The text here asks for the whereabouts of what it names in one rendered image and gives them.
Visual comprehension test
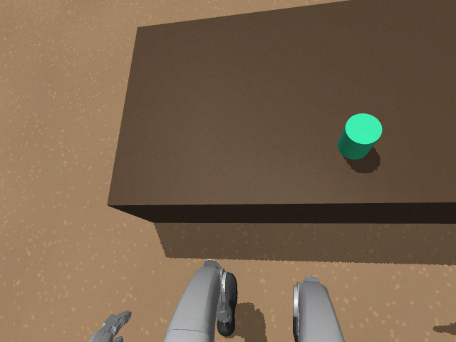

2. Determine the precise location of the left robot hand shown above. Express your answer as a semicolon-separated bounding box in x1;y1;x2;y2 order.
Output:
88;311;131;342

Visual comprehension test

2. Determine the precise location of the can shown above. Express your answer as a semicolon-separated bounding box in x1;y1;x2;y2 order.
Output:
338;113;382;160

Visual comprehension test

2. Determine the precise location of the left robot foot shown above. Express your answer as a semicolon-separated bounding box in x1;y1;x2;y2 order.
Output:
217;272;237;336

